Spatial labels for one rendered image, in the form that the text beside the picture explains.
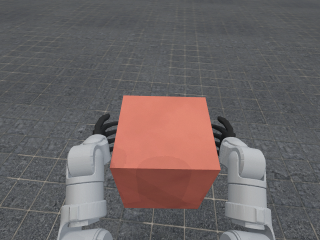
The left robot forearm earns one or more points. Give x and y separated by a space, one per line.
84 197

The robot right upper arm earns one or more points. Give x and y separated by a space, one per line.
242 235

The left robot hand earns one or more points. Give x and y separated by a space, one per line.
100 128

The right robot forearm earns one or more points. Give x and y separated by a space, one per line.
246 178

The carton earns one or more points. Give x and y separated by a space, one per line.
164 154

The robot left upper arm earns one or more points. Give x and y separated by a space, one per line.
88 234

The right robot hand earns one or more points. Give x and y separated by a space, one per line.
226 132

